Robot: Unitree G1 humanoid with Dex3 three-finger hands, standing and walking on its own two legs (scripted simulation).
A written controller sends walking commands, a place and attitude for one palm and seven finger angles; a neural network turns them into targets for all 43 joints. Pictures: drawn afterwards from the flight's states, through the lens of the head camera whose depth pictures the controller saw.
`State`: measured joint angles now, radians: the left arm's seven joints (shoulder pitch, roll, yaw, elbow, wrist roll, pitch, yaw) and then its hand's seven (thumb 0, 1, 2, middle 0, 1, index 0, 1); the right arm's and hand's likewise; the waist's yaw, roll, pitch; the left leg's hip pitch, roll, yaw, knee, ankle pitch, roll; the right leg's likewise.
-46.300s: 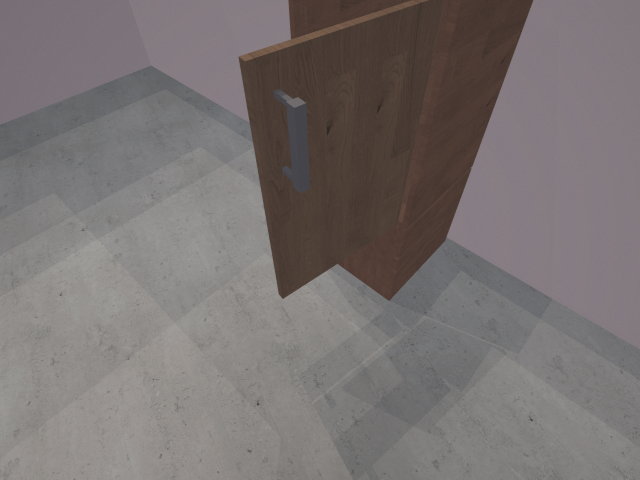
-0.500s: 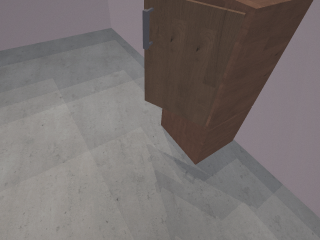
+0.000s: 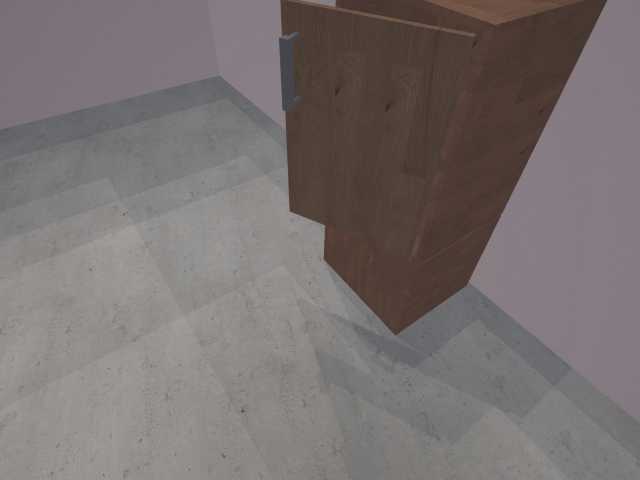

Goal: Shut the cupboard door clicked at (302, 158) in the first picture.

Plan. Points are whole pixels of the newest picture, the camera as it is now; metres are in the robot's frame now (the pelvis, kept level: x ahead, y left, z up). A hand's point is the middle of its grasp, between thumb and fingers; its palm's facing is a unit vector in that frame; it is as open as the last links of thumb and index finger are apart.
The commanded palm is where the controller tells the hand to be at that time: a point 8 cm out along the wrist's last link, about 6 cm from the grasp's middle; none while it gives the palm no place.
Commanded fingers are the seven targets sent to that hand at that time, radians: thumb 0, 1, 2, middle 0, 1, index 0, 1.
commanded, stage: let the arm hang, fingers relaxed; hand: left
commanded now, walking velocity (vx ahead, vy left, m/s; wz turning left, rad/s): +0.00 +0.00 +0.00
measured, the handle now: (292, 72) +0.91 +0.11 +0.11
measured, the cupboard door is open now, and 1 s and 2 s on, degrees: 26 26 26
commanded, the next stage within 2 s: look to check the result in 0.14 s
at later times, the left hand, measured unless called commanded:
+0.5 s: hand out of the picture -0.03 +0.17 -0.18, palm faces +0.04 -0.98 -0.18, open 7.4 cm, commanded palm none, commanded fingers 0.00 0.90 0.90 -0.20 -0.30 -0.20 -0.30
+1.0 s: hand out of the picture +0.01 +0.16 -0.18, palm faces +0.08 -0.98 -0.18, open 7.4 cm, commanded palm none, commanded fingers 0.00 0.90 0.90 -0.20 -0.30 -0.20 -0.30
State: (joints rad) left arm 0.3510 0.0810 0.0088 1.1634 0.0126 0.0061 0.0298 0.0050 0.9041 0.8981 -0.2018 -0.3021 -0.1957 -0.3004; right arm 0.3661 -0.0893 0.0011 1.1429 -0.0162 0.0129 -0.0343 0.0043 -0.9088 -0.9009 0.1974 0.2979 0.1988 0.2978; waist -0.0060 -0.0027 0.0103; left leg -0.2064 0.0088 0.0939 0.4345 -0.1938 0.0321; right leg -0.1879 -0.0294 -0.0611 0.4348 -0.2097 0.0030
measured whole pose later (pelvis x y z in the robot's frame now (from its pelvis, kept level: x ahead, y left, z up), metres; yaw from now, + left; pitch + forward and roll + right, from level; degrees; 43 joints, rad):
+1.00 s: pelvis +0.01 +0.00 +0.00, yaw +2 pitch -1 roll +0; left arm 0.28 0.12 0.03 1.12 0.01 0.01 0.03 0.01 0.91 0.90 -0.20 -0.30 -0.20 -0.30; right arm 0.31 -0.12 -0.01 1.11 -0.01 0.02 -0.02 0.00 -0.91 -0.90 0.20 0.30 0.20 0.30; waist -0.02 0.00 0.04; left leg -0.24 0.00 0.06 0.48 -0.22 0.03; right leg -0.20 -0.04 -0.09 0.48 -0.26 0.00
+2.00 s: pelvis -0.01 -0.04 -0.02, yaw +42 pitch +0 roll +1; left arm 0.28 0.24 0.07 0.90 0.02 0.04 0.02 0.01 0.90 0.90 -0.21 -0.30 -0.20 -0.30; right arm 0.10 -0.23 -0.06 0.88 -0.02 0.04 0.03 0.01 -0.91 -0.90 0.20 0.30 0.20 0.30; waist 0.01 -0.05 0.14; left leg -0.33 0.00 0.05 0.64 -0.30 0.01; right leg -0.31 -0.15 -0.13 0.86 -0.54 0.06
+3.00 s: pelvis +0.08 +0.16 +0.00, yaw +75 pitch +0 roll +0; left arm 0.22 0.23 0.09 0.92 0.04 0.00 -0.02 0.01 0.91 0.90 -0.20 -0.30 -0.19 -0.30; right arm 0.21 -0.18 -0.03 0.93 -0.03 -0.04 0.00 0.00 -0.91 -0.90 0.20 0.30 0.20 0.30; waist 0.01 -0.03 0.07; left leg -0.25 -0.06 0.08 0.46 -0.21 0.10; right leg -0.59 -0.14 -0.02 1.11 -0.23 0.06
